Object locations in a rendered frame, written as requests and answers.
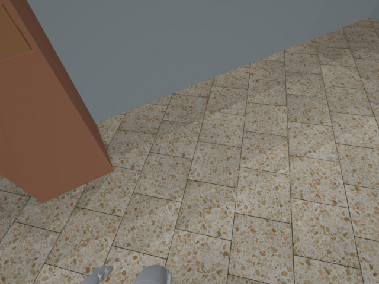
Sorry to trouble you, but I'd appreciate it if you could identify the drawer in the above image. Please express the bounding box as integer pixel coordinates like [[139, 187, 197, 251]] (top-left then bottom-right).
[[0, 2, 32, 60]]

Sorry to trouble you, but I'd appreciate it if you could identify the cabinet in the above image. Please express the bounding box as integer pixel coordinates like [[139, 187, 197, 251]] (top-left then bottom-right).
[[0, 0, 114, 203]]

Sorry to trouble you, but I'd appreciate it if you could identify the robot left hand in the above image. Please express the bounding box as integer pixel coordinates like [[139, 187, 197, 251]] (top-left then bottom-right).
[[81, 266, 113, 284]]

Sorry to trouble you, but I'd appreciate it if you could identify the robot left thigh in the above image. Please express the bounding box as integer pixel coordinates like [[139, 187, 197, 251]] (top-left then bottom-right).
[[132, 265, 172, 284]]

